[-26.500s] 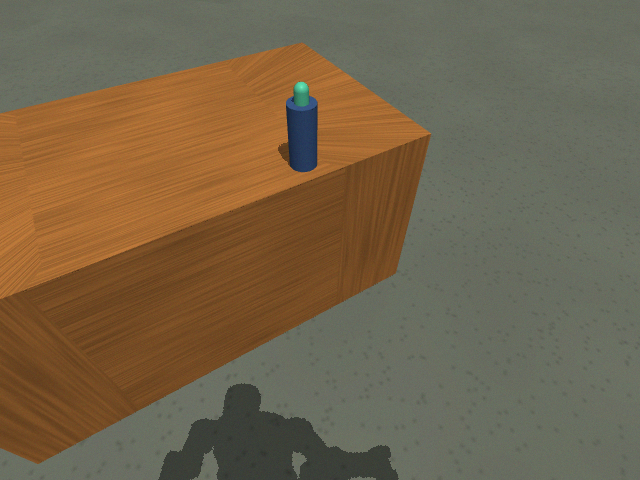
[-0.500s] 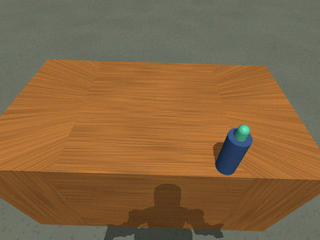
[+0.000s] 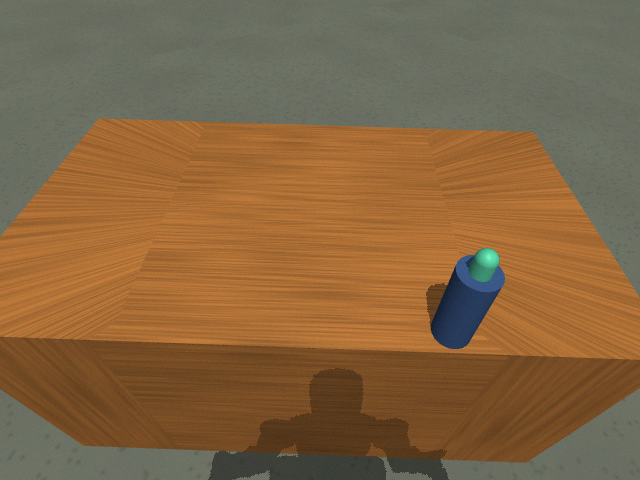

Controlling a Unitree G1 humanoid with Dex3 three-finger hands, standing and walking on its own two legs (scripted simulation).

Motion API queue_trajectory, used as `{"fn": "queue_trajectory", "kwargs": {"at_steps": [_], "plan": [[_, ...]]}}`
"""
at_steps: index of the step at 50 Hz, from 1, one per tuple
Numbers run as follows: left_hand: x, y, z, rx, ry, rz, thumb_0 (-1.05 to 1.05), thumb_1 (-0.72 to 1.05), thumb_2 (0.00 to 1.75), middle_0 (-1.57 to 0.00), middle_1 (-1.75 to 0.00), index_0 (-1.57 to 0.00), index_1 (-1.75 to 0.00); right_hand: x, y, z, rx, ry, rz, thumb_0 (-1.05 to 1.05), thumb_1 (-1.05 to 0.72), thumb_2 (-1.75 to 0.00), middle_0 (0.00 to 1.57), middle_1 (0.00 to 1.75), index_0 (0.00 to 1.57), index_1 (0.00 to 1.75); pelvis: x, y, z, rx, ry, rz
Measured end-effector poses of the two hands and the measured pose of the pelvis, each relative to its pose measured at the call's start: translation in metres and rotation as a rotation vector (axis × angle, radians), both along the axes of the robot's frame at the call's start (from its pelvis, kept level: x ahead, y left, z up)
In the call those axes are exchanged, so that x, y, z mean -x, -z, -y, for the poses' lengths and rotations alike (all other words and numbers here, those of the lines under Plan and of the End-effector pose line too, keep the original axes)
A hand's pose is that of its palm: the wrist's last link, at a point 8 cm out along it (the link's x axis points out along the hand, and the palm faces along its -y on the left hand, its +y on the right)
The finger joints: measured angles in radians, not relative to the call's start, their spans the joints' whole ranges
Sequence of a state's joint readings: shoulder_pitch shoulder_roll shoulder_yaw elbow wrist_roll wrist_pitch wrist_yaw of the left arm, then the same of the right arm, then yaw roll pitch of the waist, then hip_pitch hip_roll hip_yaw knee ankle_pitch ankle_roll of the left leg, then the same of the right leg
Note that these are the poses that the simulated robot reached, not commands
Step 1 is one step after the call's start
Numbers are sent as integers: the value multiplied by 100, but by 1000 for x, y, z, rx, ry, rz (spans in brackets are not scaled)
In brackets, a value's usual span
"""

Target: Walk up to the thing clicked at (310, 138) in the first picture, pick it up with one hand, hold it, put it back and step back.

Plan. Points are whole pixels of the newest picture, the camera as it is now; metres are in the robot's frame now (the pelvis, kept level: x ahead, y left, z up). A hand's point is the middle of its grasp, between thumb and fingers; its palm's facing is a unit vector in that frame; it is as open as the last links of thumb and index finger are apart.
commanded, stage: stand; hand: right
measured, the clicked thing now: (468, 296) +0.40 -0.22 -0.03
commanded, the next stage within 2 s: none
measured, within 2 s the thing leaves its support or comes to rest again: neither
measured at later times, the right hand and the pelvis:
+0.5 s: hand out of the picture +0.07 -0.25 -0.16, palm faces -0.05 +0.94 -0.34, open 9.8 cm; pelvis +0.00 +0.00 +0.00, yaw +0 degrees
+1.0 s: hand out of the picture +0.08 -0.25 -0.16, palm faces -0.04 +0.94 -0.34, open 7.4 cm; pelvis +0.01 +0.00 +0.00, yaw +0 degrees
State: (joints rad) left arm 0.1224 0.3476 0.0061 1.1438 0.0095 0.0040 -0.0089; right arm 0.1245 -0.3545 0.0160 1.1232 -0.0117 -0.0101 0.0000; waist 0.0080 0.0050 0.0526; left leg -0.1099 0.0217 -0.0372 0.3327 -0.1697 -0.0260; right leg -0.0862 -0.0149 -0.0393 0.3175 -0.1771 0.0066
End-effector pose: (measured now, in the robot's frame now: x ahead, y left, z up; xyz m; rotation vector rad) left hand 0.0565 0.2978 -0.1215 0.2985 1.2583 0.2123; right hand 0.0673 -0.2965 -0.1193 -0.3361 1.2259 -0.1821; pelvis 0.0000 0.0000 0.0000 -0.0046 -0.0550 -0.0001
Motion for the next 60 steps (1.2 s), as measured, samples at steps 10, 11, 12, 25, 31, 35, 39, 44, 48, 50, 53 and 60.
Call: {"fn": "queue_trajectory", "kwargs": {"at_steps": [10, 11, 12, 25, 31, 35, 39, 44, 48, 50, 53, 60], "plan": [[3, 0, 1, 2, -2, -7, 1, 91, 90, -20, -30, -20, -29, 5, 1, 1, -2, 5, -14, 0, 45, -13, 11, 12, 11, 12, 1, 0, 1, 0, -1, -4], [3, 0, 1, 2, -2, -7, 1, 91, 90, -20, -30, -20, -29, 6, 1, 1, -2, 5, -16, 0, 42, -17, 12, 14, 12, 14, 1, 0, 1, -1, -1, -4], [3, 0, 1, 2, -2, -7, 1, 91, 90, -20, -30, -20, -29, 6, 1, 2, -2, 5, -18, 0, 38, -21, 13, 16, 13, 16, 0, 0, 1, -1, -1, -5], [-4, -1, 3, -1, 4, -3, 1, 91, 90, -20, -30, -20, -30, 0, 3, 1, -6, 3, -17, 0, -46, -79, 20, 29, 20, 29, -4, 0, 2, -1, 0, -12], [-9, -1, 4, -1, 7, 8, 1, 91, 90, -20, -30, -20, -30, -6, 2, 1, -8, -1, -7, 1, -75, -87, 20, 30, 21, 30, -6, 0, 2, -1, 0, -11], [-12, -2, 4, -2, 7, 16, 1, 91, 90, -20, -30, -20, -30, -9, 2, 1, -7, -3, 1, 1, -84, -89, 21, 30, 21, 30, -6, 0, 2, -2, 0, -10], [-13, -2, 4, -3, 7, 18, 1, 91, 90, -20, -30, -20, -30, -10, 1, 1, -7, -2, 2, 1, -88, -89, 21, 30, 21, 30, -6, 0, 3, -1, -2, -11], [-13, -2, 4, -2, 8, 16, 1, 91, 90, -20, -30, -20, -30, -9, 1, 2, -6, 1, -2, 1, -90, -90, 21, 30, 21, 30, -7, 0, 3, 1, -2, -12], [-12, -1, 3, 0, 6, 14, 1, 91, 90, -20, -30, -20, -30, -8, 1, 2, -5, 3, -7, 1, -90, -90, 21, 30, 21, 30, -7, 0, 3, 1, -3, -13], [-12, -1, 3, 1, 6, 12, 1, 91, 90, -20, -30, -20, -30, -8, 0, 1, -4, 2, -9, 1, -90, -90, 21, 30, 21, 30, -7, 0, 2, 1, -3, -12], [-11, 0, 3, 1, 5, 11, 1, 91, 90, -20, -30, -20, -30, -7, 0, 1, -4, 3, -9, 1, -90, -90, 21, 30, 21, 30, -7, 0, 2, 1, -2, -12], [-10, -1, 2, 1, 4, 11, 1, 91, 90, -20, -30, -20, -30, -7, 1, -1, -6, 1, -9, 1, -90, -90, 21, 30, 21, 30, -7, 0, 1, 0, -4, -11]]}}
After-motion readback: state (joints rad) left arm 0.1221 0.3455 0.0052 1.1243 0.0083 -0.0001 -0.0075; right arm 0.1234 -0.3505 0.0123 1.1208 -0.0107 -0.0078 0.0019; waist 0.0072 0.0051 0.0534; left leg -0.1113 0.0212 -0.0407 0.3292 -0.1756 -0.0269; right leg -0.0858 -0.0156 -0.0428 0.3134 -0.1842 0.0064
